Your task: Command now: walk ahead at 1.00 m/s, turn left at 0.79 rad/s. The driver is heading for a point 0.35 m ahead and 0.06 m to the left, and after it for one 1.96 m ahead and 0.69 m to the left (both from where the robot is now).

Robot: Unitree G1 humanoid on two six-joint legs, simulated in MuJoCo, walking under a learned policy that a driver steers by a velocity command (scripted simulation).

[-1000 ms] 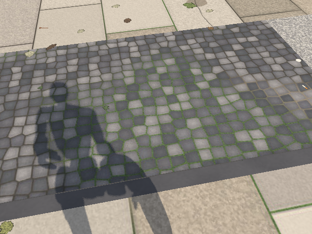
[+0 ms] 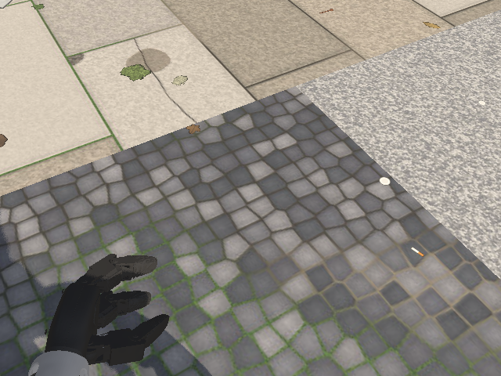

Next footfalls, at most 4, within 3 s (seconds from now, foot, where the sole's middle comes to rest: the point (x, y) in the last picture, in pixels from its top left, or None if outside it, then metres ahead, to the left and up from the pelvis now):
0.10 right None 0.27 -0.16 -0.81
0.46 left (178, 373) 0.54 0.11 -0.81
0.88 right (233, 312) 0.69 -0.06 -0.81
1.26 left None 0.53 0.10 -0.81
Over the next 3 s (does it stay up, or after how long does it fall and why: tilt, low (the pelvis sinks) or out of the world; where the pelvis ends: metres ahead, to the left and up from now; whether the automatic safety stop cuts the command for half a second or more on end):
stays up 1.51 0.47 -0.04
